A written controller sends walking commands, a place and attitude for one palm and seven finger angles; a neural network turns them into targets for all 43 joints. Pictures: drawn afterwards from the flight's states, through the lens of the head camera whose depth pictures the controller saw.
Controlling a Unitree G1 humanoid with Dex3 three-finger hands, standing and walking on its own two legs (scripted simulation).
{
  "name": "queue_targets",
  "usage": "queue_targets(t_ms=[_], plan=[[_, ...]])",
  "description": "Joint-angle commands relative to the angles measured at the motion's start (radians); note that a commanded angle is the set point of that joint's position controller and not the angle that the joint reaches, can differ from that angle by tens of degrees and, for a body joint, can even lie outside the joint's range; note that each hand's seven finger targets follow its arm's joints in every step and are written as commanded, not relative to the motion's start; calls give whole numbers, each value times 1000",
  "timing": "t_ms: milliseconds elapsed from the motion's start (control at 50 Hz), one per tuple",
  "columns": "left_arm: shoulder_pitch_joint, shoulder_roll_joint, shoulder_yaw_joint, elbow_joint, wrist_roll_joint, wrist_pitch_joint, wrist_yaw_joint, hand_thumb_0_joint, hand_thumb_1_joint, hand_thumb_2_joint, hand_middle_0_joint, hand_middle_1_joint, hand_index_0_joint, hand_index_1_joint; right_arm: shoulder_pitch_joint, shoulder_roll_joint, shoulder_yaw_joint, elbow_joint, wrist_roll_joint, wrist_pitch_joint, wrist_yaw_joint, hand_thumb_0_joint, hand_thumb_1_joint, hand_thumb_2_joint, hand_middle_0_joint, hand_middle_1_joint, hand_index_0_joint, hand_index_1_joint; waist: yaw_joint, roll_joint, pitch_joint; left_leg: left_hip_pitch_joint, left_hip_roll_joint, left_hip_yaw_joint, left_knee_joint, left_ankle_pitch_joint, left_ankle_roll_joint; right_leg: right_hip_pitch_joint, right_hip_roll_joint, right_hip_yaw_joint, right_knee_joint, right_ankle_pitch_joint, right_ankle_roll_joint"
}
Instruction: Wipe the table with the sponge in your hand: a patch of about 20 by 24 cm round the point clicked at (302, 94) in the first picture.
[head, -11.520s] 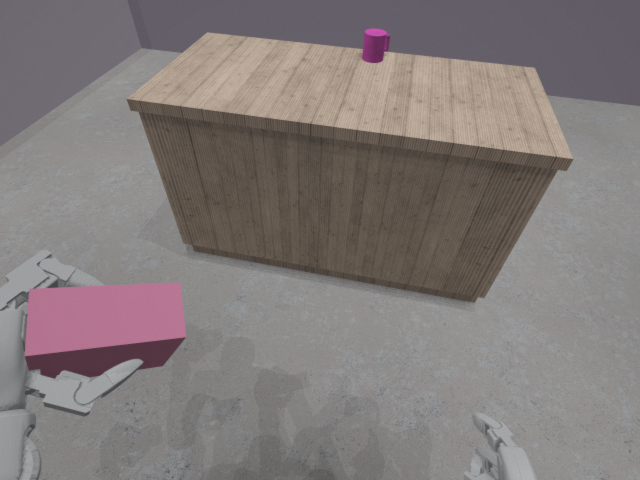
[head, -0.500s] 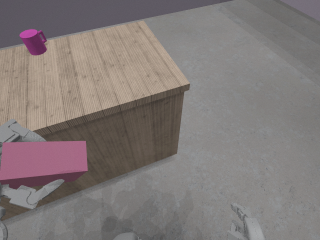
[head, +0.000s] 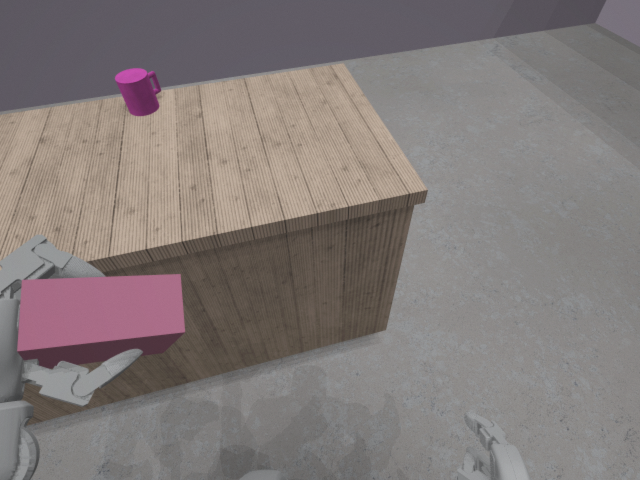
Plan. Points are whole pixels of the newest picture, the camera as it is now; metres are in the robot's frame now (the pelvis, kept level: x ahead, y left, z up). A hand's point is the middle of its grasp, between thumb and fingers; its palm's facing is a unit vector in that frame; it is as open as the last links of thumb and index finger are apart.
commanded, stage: take the last steps up to it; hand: left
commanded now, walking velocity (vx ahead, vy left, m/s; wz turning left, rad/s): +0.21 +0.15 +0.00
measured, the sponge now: (127, 321) +0.23 +0.20 +0.15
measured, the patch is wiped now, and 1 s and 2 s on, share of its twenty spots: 0.00 0.00 0.00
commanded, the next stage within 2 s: come to a stop and stand still in 0.58 s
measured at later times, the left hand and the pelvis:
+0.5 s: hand (55, 267) +0.27 +0.28 +0.18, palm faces +0.35 -0.79 -0.51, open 9.9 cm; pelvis +0.05 +0.05 -0.01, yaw -1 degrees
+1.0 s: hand (9, 236) +0.30 +0.34 +0.18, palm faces +0.35 -0.83 -0.43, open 9.9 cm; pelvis +0.07 +0.11 +0.00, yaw -2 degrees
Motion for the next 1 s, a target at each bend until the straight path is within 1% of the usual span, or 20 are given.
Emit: queue_targets(t_ms=[0,140,180,200,240,300,400,440,460,480,500,560,620,720,740,780,800,820,880,980], plan=[[-15,219,181,-213,-14,-90,26,0,100,1300,-1200,-1600,-1200,-1600,-77,-95,-35,-163,1,-26,-16,0,-900,-900,200,300,200,300,-12,-138,-87,-146,74,-32,-16,40,-8,144,-304,264,-263,432,-122],[-22,206,172,-305,-13,-66,50,0,100,1300,-1200,-1600,-1200,-1600,-59,-96,-55,-208,-3,-31,-33,0,-900,-900,200,300,200,300,-7,-143,-179,226,-5,137,-543,208,9,112,-199,167,-109,299,-35],[-32,197,165,-336,-18,-67,50,0,100,1300,-1200,-1600,-1200,-1600,-40,-142,-75,-215,8,-37,-40,0,-900,-900,200,300,200,300,-21,99,-206,409,191,-87,-587,407,102,-88,-67,67,170,113,40],[-41,194,156,-351,-17,-73,48,0,100,1300,-1200,-1600,-1200,-1600,-38,-147,-80,-227,15,-41,-34,0,-900,-900,200,300,200,300,-13,191,-213,462,314,-241,-603,572,177,-223,-7,26,326,-253,61],[-25,223,180,-321,-11,-71,43,0,100,1300,-1200,-1600,-1200,-1600,-39,-135,-75,-199,4,-56,-35,0,-900,-900,200,300,200,300,-18,255,-174,375,364,-330,-645,445,265,-300,-38,87,482,-308,55],[-5,176,136,-360,-15,-63,33,0,100,1300,-1200,-1600,-1200,-1600,-46,-137,-73,-185,18,-73,-24,0,-900,-900,200,300,200,300,-9,197,-152,310,273,-137,-607,480,202,-227,-36,36,344,-189,65],[36,191,160,-293,-24,-40,34,0,100,1300,-1200,-1600,-1200,-1600,-46,-135,-51,-177,13,-72,-35,0,-900,-900,200,300,200,300,-5,150,-142,141,232,-72,-567,288,137,27,-1,-26,4,-70,63],[5,212,178,-246,-15,-38,35,0,100,1300,-1200,-1600,-1200,-1600,-49,-126,-50,-176,11,-55,-39,0,-900,-900,200,300,200,300,-9,-6,-139,0,160,-12,-401,101,79,156,-107,126,-184,39,12],[7,245,205,-224,-14,-36,39,0,100,1300,-1200,-1600,-1200,-1600,-49,-112,-47,-191,8,-43,-35,0,-900,-900,200,300,200,300,-16,-204,-143,-134,50,69,-218,-30,28,212,-293,423,-254,111,-72],[-11,230,204,-189,-36,-29,37,0,100,1300,-1200,-1600,-1200,-1600,-69,-115,-52,-200,17,-44,-28,0,-900,-900,200,300,200,300,5,-328,-110,-211,13,37,3,-131,-4,191,-419,606,-319,141,-133],[-15,221,192,-187,-41,-32,34,0,100,1300,-1200,-1600,-1200,-1600,-63,-131,-60,-184,13,-38,-21,0,-900,-900,200,300,200,300,-7,-291,-92,-243,32,-45,139,-78,-16,179,-436,607,-323,203,-155],[-19,232,201,-239,-24,-65,33,0,100,1300,-1200,-1600,-1200,-1600,-88,-100,-28,-165,7,-18,-16,0,-900,-900,200,300,200,300,-9,-140,-128,-239,70,-50,132,7,-30,223,-345,289,-219,576,-114],[40,208,186,-252,-10,-75,38,0,100,1300,-1200,-1600,-1200,-1600,-83,-96,-35,-183,-2,-13,-20,0,-900,-900,200,300,200,300,-2,-181,-165,-103,56,41,-124,44,-20,210,-298,173,-181,690,-85],[35,209,182,-342,-12,-52,56,0,100,1300,-1200,-1600,-1200,-1600,-63,-94,-46,-216,-6,-16,-37,0,-900,-900,200,300,200,300,-8,-161,-207,173,-7,125,-506,262,-18,161,-212,103,-77,573,-27],[16,206,177,-359,-14,-51,55,0,100,1300,-1200,-1600,-1200,-1600,-56,-105,-55,-223,-2,-14,-45,0,-900,-900,200,300,200,300,-12,-108,-207,262,32,103,-565,339,-11,109,-176,95,-26,478,1],[-3,206,169,-375,-21,-56,50,0,100,1300,-1200,-1600,-1200,-1600,-26,-147,-74,-235,7,-16,-49,0,-900,-900,200,300,200,300,-7,170,-224,400,305,-196,-597,747,102,-109,-23,35,196,-158,70],[-4,196,165,-310,-18,-54,41,0,100,1300,-1200,-1600,-1200,-1600,-18,-152,-81,-237,11,-23,-40,0,-900,-900,200,300,200,300,-7,158,-192,361,355,-253,-623,784,145,-164,18,68,328,-303,67],[-21,230,194,-322,-25,-56,35,0,100,1300,-1200,-1600,-1200,-1600,-41,-141,-70,-220,-3,-29,-41,0,-900,-900,200,300,200,300,-15,270,-196,335,389,-309,-656,733,180,-199,-1,103,414,-291,73],[-13,206,166,-425,-23,-53,27,0,100,1300,-1200,-1600,-1200,-1600,-45,-131,-63,-219,-1,-50,-15,0,-900,-900,200,300,200,300,-10,224,-215,372,325,-156,-595,757,141,-194,-1,90,355,-166,70],[35,175,144,-396,-44,-12,13,0,100,1300,-1200,-1600,-1200,-1600,-39,-135,-50,-231,-3,-58,4,0,-900,-900,200,300,200,300,-20,241,-177,258,331,-120,-635,571,118,-90,32,44,165,-136,76]])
